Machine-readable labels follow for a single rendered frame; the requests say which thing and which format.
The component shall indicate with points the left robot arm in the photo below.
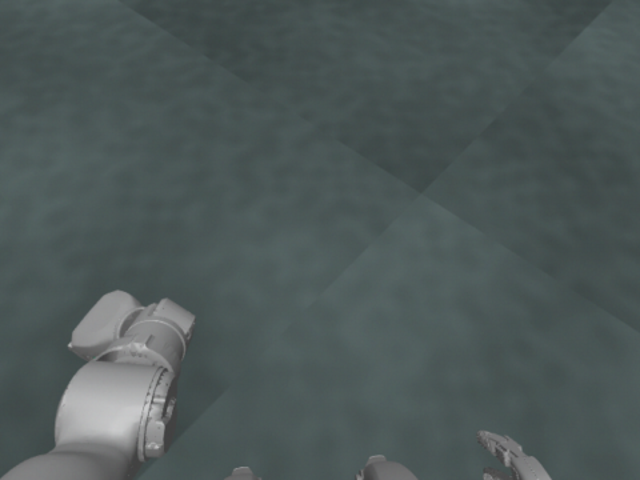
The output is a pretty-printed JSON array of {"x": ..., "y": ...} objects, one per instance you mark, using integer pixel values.
[{"x": 119, "y": 409}]

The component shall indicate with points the right robot hand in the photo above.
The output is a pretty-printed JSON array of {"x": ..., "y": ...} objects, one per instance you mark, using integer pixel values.
[{"x": 510, "y": 454}]

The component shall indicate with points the left robot hand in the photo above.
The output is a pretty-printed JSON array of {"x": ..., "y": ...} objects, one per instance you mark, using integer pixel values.
[{"x": 94, "y": 333}]

